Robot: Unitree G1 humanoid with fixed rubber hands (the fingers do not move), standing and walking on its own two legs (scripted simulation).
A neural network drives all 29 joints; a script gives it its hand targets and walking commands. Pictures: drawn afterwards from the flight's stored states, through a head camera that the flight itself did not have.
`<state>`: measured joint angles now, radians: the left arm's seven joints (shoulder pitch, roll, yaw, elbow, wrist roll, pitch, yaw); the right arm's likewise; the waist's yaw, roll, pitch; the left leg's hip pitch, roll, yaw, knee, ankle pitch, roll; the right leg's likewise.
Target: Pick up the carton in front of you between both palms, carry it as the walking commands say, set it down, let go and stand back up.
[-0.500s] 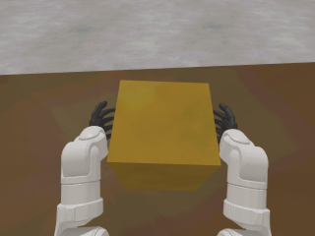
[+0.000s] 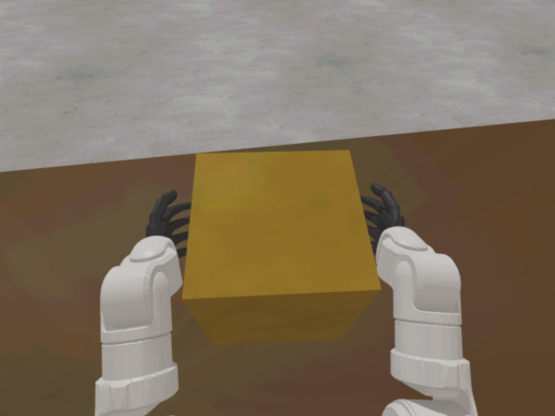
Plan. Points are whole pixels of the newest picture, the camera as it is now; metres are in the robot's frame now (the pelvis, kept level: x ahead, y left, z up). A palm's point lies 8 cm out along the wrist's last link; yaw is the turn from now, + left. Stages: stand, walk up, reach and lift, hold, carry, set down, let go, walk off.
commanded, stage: carry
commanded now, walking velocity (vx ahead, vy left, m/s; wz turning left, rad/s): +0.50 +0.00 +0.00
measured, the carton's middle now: (275, 256) +0.35 -0.02 +0.05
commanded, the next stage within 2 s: none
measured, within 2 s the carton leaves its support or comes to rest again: neither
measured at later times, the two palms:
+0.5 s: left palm (167, 130) +0.65 +0.17 +0.08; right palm (314, 126) +0.65 -0.13 +0.08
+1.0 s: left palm (192, 74) +0.96 +0.16 +0.04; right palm (302, 73) +0.95 -0.14 +0.05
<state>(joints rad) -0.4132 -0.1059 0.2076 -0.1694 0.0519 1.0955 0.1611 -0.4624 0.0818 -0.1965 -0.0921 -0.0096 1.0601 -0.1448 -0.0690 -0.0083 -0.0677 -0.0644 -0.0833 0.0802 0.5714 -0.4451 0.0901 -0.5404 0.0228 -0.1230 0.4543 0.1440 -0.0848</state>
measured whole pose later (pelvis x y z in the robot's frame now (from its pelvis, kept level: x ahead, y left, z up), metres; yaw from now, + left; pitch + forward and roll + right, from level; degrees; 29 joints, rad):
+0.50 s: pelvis +0.32 +0.02 -0.04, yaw -1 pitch +4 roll -1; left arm -0.47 -0.09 0.18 -0.07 0.01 1.07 0.16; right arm -0.43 0.09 -0.23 -0.16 -0.05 1.08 -0.14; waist 0.07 0.02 -0.07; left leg -0.51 -0.01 0.10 0.42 0.15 0.07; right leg -0.11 0.06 -0.08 0.66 -0.48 -0.09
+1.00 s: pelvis +0.63 +0.02 -0.07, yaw +0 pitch +5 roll +0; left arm -0.42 -0.10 0.22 -0.14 0.05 1.10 0.16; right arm -0.47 0.08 -0.20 -0.06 -0.01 1.06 -0.15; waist -0.07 -0.01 -0.08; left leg -0.07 -0.08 0.07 0.54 -0.43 0.08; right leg -0.57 0.01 -0.11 0.48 0.13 -0.08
